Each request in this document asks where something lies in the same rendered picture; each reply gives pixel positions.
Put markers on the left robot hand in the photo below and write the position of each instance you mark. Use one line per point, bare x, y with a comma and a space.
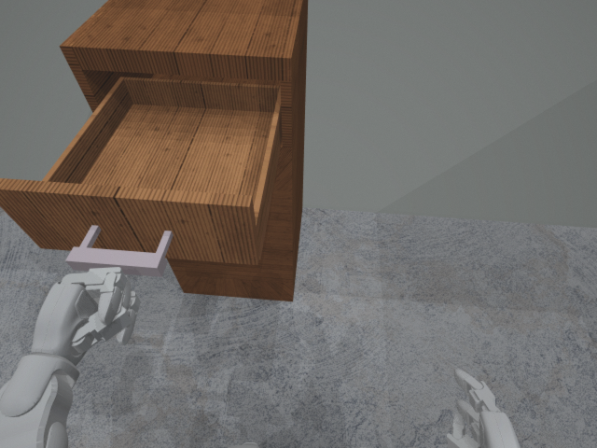
101, 296

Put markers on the robot left forearm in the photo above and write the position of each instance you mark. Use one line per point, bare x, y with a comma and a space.
35, 402

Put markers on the drawer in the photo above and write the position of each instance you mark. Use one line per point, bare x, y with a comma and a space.
195, 158

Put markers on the cabinet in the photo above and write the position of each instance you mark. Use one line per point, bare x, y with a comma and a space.
261, 42

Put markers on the right robot hand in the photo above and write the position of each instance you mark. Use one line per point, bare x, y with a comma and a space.
490, 427

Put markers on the handle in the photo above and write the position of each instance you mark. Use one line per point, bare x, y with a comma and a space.
85, 257

